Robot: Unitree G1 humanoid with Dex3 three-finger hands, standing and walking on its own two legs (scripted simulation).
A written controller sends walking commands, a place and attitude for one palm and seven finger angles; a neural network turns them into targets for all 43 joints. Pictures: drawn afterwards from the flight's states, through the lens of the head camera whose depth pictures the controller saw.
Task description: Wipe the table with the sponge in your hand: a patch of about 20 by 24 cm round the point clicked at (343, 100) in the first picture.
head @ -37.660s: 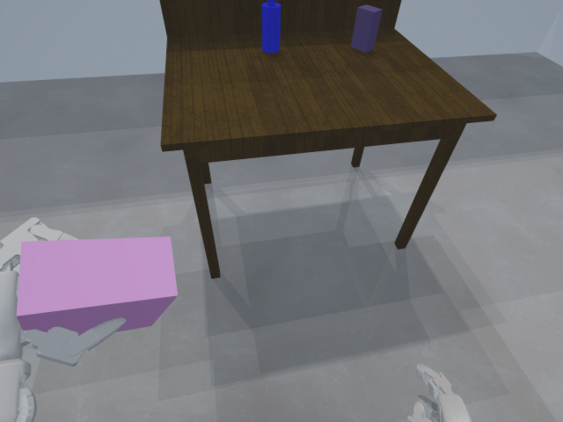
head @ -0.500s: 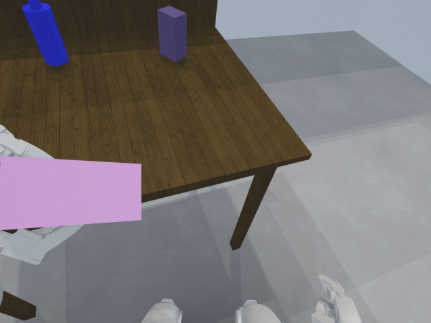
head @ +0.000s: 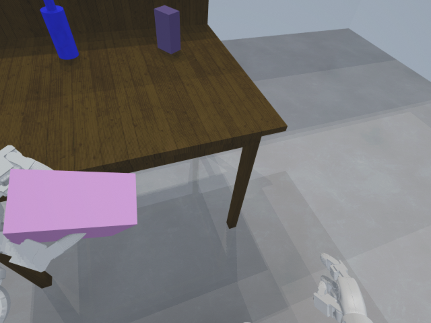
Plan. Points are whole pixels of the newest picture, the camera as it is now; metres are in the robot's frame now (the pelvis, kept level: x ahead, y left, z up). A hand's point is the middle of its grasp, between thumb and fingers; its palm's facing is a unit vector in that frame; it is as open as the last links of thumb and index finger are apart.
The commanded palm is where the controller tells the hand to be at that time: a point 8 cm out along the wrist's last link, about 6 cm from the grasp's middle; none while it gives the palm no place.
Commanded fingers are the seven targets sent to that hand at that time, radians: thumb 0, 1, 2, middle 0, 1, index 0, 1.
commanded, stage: stop stepping back and stand still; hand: left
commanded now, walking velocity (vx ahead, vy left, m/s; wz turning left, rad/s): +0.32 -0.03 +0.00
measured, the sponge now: (90, 209) +0.25 +0.18 +0.15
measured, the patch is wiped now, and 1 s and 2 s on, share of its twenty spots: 1.00 1.00 1.00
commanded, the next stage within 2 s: stand and wait in 0.98 s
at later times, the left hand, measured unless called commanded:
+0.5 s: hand out of the picture +0.08 +0.19 +0.18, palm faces +0.36 -0.85 -0.38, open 10.1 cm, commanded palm +0.03 +0.24 +0.20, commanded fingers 0.00 0.10 1.30 -1.20 -1.60 -1.20 -1.60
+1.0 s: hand out of the picture +0.05 +0.15 +0.19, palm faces +0.41 -0.82 -0.40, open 10.1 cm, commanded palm -0.01 +0.20 +0.20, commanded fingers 0.00 0.10 1.30 -1.20 -1.60 -1.20 -1.60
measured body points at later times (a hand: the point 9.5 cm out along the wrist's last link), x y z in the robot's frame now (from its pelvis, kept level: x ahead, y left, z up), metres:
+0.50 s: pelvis -0.13 -0.04 +0.00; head -0.15 -0.03 +0.45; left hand +0.06 +0.24 +0.20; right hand +0.02 -0.27 -0.08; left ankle -0.14 +0.10 -0.72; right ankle -0.05 -0.11 -0.71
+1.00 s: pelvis -0.15 -0.09 +0.01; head -0.16 -0.11 +0.46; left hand +0.02 +0.19 +0.21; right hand +0.03 -0.34 -0.07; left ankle -0.15 +0.07 -0.72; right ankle -0.09 -0.15 -0.72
